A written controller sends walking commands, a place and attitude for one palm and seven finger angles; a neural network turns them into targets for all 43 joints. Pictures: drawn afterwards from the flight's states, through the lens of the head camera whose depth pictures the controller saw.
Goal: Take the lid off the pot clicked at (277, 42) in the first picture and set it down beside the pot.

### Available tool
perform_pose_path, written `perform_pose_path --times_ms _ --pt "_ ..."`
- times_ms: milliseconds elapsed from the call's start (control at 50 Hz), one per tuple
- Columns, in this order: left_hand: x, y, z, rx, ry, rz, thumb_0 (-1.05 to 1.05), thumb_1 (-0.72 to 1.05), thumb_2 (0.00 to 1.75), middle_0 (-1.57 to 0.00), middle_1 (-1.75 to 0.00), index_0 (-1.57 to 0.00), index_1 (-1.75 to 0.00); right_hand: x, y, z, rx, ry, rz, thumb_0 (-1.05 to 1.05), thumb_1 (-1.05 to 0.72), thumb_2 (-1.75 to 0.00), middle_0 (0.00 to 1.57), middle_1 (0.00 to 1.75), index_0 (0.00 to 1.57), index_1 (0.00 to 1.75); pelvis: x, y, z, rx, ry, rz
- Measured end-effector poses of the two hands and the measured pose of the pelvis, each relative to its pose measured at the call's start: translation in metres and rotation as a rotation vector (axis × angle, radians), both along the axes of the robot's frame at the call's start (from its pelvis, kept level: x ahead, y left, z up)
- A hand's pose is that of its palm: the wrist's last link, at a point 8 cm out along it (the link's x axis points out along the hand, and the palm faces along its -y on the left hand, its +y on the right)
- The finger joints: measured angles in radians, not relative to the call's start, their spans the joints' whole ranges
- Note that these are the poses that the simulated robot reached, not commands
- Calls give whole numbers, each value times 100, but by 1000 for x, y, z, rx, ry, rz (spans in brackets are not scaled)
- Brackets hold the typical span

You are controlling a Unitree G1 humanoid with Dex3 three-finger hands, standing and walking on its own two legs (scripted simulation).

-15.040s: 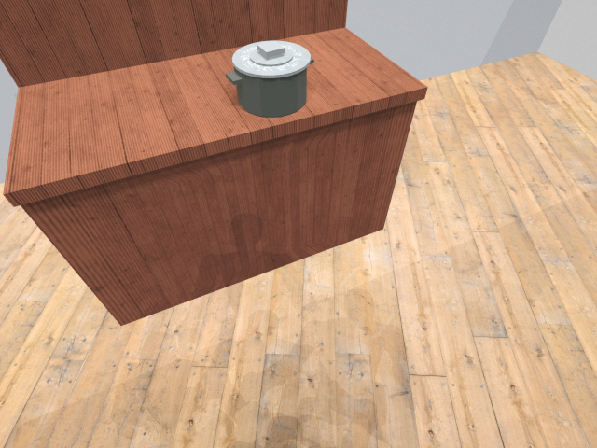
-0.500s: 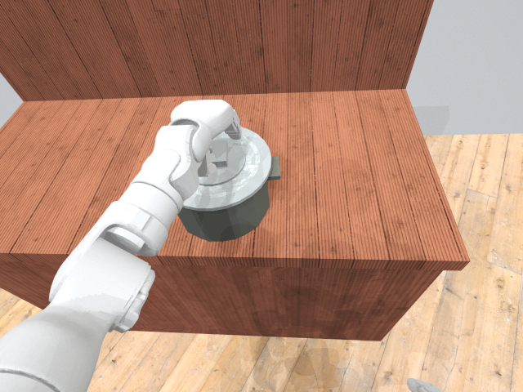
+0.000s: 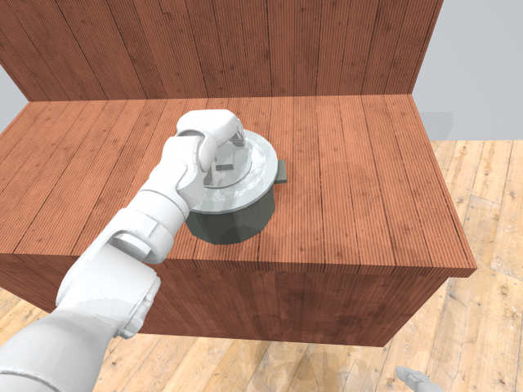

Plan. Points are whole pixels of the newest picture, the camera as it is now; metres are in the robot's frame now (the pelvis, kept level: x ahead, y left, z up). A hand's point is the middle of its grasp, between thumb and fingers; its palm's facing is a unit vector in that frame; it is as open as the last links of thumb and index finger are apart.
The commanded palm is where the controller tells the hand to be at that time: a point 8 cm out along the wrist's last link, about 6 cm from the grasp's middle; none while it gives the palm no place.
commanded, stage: close the fingers and squeeze the knob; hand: left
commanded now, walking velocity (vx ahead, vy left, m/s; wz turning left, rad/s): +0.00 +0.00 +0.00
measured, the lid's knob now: (218, 157) +0.49 +0.07 +0.08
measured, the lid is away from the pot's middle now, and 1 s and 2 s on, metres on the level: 0.00 0.01 0.01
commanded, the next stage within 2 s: lift the lid straight up in 1.42 s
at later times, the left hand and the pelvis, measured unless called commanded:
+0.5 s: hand (214, 162) +0.46 +0.07 +0.10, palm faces -0.31 +0.00 -0.95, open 9.4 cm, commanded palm +0.44 +0.08 +0.16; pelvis +0.00 +0.00 +0.00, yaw +0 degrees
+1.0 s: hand (214, 163) +0.46 +0.07 +0.10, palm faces -0.32 +0.00 -0.95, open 8.2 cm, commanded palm +0.45 +0.07 +0.16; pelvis +0.00 +0.00 +0.00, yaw +0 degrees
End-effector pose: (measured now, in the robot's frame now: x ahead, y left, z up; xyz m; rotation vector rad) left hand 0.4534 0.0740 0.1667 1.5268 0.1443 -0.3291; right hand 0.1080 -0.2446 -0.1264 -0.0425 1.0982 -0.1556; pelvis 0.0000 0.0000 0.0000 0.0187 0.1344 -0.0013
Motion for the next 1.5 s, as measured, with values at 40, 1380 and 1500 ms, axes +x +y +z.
perform_pose_path --times_ms 40,1380,1500 --pt "0 0 -1 3 0 0 0 -29 142 -79 -7 -84 -8 0 1 -1 3 3 0 1 -91 -90 20 30 20 30 0 0 0 0 0 0" --pt "0 -1 -9 15 29 0 3 11 100 -52 -80 -69 -91 -3 0 -4 -1 32 1 1 -91 -90 20 30 20 30 1 0 1 -2 -1 5" --pt "0 -1 -9 6 31 -4 3 11 99 -52 -80 -71 -91 -9 -1 -3 -8 34 -11 1 -91 -89 20 30 20 30 0 0 1 -2 -2 1"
